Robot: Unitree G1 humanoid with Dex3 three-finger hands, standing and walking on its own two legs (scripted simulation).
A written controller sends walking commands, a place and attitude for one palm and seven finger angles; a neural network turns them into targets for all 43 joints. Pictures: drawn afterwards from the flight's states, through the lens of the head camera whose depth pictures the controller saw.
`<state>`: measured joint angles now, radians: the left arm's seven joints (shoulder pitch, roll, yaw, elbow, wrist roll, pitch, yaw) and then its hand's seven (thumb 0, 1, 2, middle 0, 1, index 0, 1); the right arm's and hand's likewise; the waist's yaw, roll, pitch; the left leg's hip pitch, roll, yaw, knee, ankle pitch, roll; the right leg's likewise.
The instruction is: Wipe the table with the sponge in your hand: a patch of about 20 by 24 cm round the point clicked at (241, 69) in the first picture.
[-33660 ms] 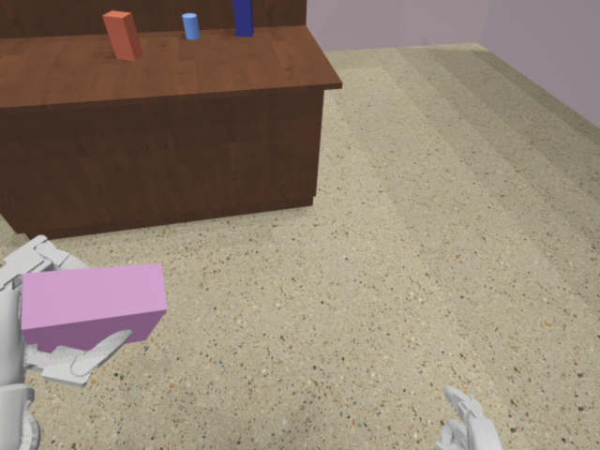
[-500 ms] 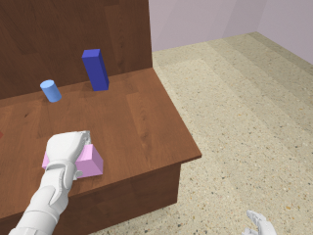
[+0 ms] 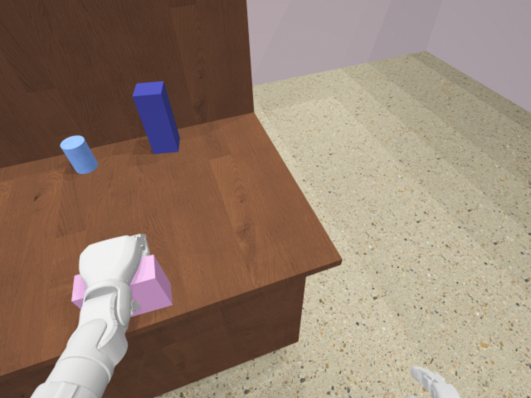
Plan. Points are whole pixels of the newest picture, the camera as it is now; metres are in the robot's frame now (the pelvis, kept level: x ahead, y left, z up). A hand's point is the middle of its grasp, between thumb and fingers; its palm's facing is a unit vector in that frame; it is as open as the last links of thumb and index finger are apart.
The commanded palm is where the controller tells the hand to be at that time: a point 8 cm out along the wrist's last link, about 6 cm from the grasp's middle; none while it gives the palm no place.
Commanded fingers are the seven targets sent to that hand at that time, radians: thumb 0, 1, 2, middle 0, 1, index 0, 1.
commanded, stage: lower the sponge onto the table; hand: left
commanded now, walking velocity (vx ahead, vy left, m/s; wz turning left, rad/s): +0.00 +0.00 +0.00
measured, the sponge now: (130, 295) +0.29 +0.27 -0.05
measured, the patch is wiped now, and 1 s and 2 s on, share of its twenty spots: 0.05 0.35 0.65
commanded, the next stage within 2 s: wipe forward along the first lane in 0.18 s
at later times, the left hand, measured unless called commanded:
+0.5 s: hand (123, 270) +0.31 +0.28 +0.00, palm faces -0.09 -0.03 -1.00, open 9.0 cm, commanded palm +0.30 +0.27 +0.04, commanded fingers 0.00 0.10 1.30 -1.20 -1.60 -1.20 -1.60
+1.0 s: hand (121, 241) +0.37 +0.30 +0.00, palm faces -0.11 +0.01 -0.99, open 9.1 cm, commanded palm +0.36 +0.30 +0.03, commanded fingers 0.00 0.10 1.30 -1.20 -1.60 -1.20 -1.60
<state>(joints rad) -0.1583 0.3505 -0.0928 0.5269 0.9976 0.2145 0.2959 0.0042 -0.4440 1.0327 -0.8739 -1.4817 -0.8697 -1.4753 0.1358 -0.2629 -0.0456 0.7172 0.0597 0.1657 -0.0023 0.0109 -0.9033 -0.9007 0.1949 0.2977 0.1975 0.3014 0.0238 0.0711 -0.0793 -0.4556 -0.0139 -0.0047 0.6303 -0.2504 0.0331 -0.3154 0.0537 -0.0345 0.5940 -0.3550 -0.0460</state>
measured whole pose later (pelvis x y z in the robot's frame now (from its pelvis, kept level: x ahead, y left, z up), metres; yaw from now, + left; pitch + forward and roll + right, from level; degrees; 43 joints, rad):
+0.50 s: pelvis -0.01 -0.01 -0.01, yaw +1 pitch +6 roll -2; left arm -0.33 0.37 -0.10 0.72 1.02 0.21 0.29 0.00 -0.47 1.04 -0.89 -1.46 -0.88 -1.46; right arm 0.16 -0.26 -0.03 0.72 0.07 0.19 -0.01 0.01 -0.90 -0.90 0.20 0.30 0.20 0.30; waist 0.01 0.07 -0.09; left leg -0.54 -0.01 -0.03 0.69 -0.25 0.02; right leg -0.39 0.06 -0.06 0.66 -0.37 -0.06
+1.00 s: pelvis -0.02 -0.02 -0.02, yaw +0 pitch +12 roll -3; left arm -0.61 0.52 0.01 1.05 1.05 0.11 0.30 0.00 -0.50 1.07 -0.89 -1.42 -0.89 -1.46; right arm 0.26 -0.28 -0.03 0.73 0.07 0.20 0.00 0.01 -0.90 -0.90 0.20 0.30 0.20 0.30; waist -0.06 0.06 -0.13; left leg -0.75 0.02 -0.05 0.83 -0.29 0.02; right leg -0.59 0.10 -0.08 0.77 -0.39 -0.07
